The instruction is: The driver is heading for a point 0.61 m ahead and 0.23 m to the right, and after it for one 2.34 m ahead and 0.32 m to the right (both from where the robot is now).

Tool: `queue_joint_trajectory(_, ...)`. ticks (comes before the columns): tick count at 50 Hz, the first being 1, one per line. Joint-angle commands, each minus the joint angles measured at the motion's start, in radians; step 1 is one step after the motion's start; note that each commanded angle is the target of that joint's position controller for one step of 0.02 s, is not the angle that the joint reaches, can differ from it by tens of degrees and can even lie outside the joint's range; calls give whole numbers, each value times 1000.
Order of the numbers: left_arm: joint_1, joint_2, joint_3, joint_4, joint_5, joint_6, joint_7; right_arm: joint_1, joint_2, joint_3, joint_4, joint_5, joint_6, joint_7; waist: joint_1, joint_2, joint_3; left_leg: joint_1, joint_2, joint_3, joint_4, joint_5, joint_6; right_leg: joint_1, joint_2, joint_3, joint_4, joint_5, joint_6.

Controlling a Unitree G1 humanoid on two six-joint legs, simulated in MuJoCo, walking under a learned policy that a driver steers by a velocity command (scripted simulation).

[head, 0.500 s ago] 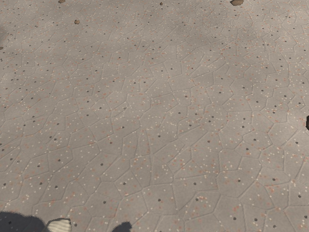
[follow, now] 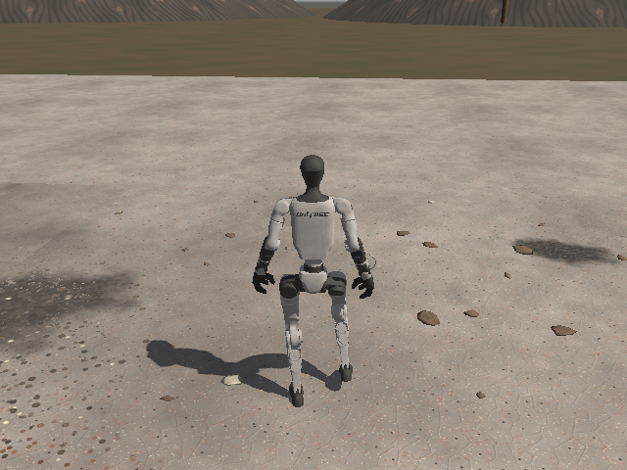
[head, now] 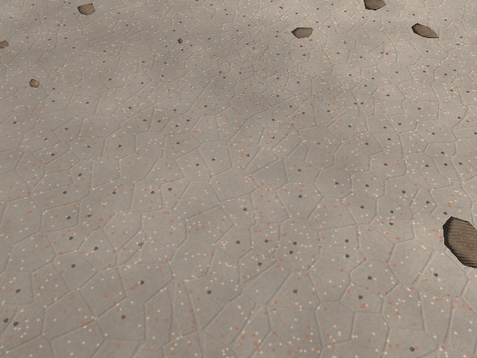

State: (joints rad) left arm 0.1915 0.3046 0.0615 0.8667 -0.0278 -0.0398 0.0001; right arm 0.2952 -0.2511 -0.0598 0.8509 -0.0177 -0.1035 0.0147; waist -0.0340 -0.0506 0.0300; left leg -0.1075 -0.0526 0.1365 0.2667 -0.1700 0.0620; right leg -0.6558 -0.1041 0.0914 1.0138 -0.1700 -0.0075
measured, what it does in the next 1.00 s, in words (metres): walks ahead, turning right: right foot, then left foot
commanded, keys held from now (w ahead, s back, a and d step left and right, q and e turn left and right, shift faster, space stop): w+e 0.78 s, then w+q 0.22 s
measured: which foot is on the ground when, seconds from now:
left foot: down 0.00-0.28, up 0.30-0.74, down 0.76-1.00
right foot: up 0.00-0.26, down 0.28-0.78, up 0.80-1.00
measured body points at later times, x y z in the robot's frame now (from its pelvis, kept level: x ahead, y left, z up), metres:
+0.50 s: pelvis +0.28 -0.09 +0.00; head +0.31 -0.11 +0.45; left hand +0.43 +0.17 -0.11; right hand +0.37 -0.39 -0.10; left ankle +0.37 +0.08 -0.67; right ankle +0.27 -0.15 -0.75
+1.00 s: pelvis +0.56 -0.13 +0.00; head +0.58 -0.14 +0.45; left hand +0.83 +0.02 -0.10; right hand +0.46 -0.40 -0.12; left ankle +0.61 -0.03 -0.75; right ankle +0.54 -0.29 -0.69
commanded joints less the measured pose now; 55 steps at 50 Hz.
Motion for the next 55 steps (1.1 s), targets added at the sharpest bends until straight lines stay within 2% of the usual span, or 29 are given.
queue_joint_trajectory(1,3,37,10,-52,6,-6,-8,-70,-142,-31,-57,-1,-17,-15,28,105,12,-19,272,-89,-165,231,120,-19,-21,15,-132,176,10)
queue_joint_trajectory(6,-163,5,-7,-124,11,-12,-37,2,-173,-40,-16,15,4,-29,-40,80,58,90,298,8,-151,268,99,-22,-2,-78,-343,256,-11)
queue_joint_trajectory(9,-207,16,-4,-171,9,-10,-55,23,-190,-49,3,29,31,-32,-37,92,65,214,339,30,-75,400,84,-54,18,-115,-389,140,-44)
queue_joint_trajectory(11,-167,44,12,-183,7,-5,-63,-4,-217,-58,-5,35,47,-40,6,127,17,248,345,58,43,710,60,44,73,-172,-391,36,-81)
queue_joint_trajectory(12,-97,69,27,-175,6,-2,-63,-18,-229,-61,-10,36,56,-45,50,146,-30,245,339,70,155,863,47,142,112,-200,-384,-13,-103)
queue_joint_trajectory(13,38,110,53,-144,2,-1,-58,-38,-233,-60,-17,38,65,-49,129,137,-101,193,310,92,338,905,22,325,155,-213,-432,12,-136)
queue_joint_trajectory(14,211,184,90,-102,2,6,-41,-37,-218,-52,-30,31,62,-54,207,77,-191,-1,267,98,608,707,-21,623,128,-109,-478,44,-183)
queue_joint_trajectory(15,237,300,113,-95,-7,8,-26,56,-70,-7,-80,-8,36,-36,110,-197,-269,-474,83,58,981,-186,-92,991,-135,409,-519,-53,-360)
queue_joint_trajectory(16,245,251,92,-130,3,-6,-29,-6,-100,-1,-96,23,-10,-20,143,-129,-413,-633,-2,-190,1146,-434,-88,1097,-237,763,-697,-176,-444)
queue_joint_trajectory(17,216,184,73,-129,14,-18,-30,-112,-159,-16,-125,62,-38,-8,171,-66,-292,-725,61,-238,1142,-352,-58,1031,-209,624,-724,-120,-383)
queue_joint_trajectory(18,160,149,64,-137,10,-26,-29,-138,-154,-12,-133,61,-52,-9,135,0,-199,-707,107,-231,1058,-264,-40,892,-166,490,-719,-45,-343)
queue_joint_trajectory(19,88,115,54,-150,8,-28,-29,-144,-157,-17,-123,35,-54,-17,88,49,-126,-645,141,-225,962,-215,-45,739,-125,390,-728,63,-314)
queue_joint_trajectory(20,42,86,43,-169,18,-30,-25,-130,-172,-27,-118,18,-44,-20,52,34,-104,-567,163,-230,905,-179,-52,637,-97,329,-748,152,-304)
queue_joint_trajectory(22,24,95,44,-184,19,-30,-17,-106,-157,-30,-120,8,-19,-19,19,27,-82,-504,168,-220,823,-152,-79,536,-73,283,-783,233,-306)
queue_joint_trajectory(24,50,127,52,-181,15,-32,-4,-137,-128,-22,-134,2,-3,-22,21,28,-56,-499,157,-196,717,-87,-112,465,-51,224,-799,292,-301)
queue_joint_trajectory(29,119,144,58,-167,7,-17,16,-317,-87,-3,-187,11,-5,-11,92,-19,-23,-413,83,-176,350,237,-133,391,31,151,-780,168,-220)
queue_joint_trajectory(34,179,131,57,-147,1,-3,22,-373,-134,-17,-218,26,-24,8,104,-44,-25,-380,56,-218,218,196,-101,512,-22,284,-671,84,-194)
queue_joint_trajectory(36,162,133,59,-152,5,3,25,-314,-156,-28,-206,27,-35,10,66,-76,-36,-309,52,-211,195,114,-69,541,-33,328,-605,127,-179)
queue_joint_trajectory(37,145,114,52,-160,7,4,24,-227,-174,-40,-183,22,-40,5,18,-76,-74,-184,50,-194,156,123,-42,525,3,315,-530,180,-155)
queue_joint_trajectory(38,133,66,33,-177,15,1,19,-96,-213,-54,-165,5,-45,-2,-45,-34,-188,47,152,-275,185,112,13,443,55,260,-327,159,-121)
queue_joint_trajectory(39,230,4,15,-199,11,-6,20,43,-297,-75,-150,-12,-39,-10,-43,174,-348,413,379,-610,170,6,140,159,187,126,10,-130,-47)
queue_joint_trajectory(40,303,29,7,-200,-9,-15,20,93,-281,-75,-107,11,-27,3,-20,396,-386,496,486,-967,58,-256,231,-65,187,88,212,-432,-22)
queue_joint_trajectory(41,250,110,25,-174,-14,-16,19,52,-187,-51,-117,27,-23,6,-42,253,-237,381,436,-888,17,-397,198,-130,134,117,286,-361,-15)
queue_joint_trajectory(42,150,124,27,-191,-2,-15,16,5,-150,-38,-121,23,-13,5,-46,167,-127,250,384,-736,11,-345,162,-132,103,74,290,-287,-14)
queue_joint_trajectory(43,83,111,26,-212,14,-21,14,-39,-137,-29,-120,14,-5,7,-26,123,-52,122,338,-638,-12,-234,159,-115,77,41,244,-240,-17)
queue_joint_trajectory(44,60,99,27,-221,25,-26,10,-65,-121,-21,-119,9,-3,8,0,124,-18,38,304,-576,-34,-131,158,-78,41,29,174,-198,-19)
queue_joint_trajectory(46,73,58,19,-222,25,-33,4,-72,-116,-16,-115,14,-3,9,29,155,-22,-37,261,-506,-61,17,167,0,23,-2,64,-179,-12)
queue_joint_trajectory(50,-38,3,-10,-259,36,-49,-5,-46,-190,-39,-102,39,7,-5,10,145,-32,-110,224,-389,-81,151,173,110,43,-53,-253,-40,19)
queue_joint_trajectory(55,-153,42,-3,-288,15,-62,-18,49,-208,-44,-73,52,30,-11,-23,149,-31,-114,231,-409,-37,91,134,250,97,-46,-464,132,35)
Keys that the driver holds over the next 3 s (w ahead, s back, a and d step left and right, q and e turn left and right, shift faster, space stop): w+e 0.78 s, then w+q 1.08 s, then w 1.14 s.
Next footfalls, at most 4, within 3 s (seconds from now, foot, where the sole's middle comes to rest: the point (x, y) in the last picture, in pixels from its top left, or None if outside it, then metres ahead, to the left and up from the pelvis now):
0.28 right None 0.31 -0.16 -0.78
0.76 left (255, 305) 0.64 -0.05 -0.78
1.20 right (358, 280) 0.72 -0.38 -0.78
1.68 left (284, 195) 1.06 -0.18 -0.78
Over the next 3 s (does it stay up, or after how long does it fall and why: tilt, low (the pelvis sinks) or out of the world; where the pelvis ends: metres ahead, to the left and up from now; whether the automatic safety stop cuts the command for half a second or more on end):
stays up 1.61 -0.20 0.00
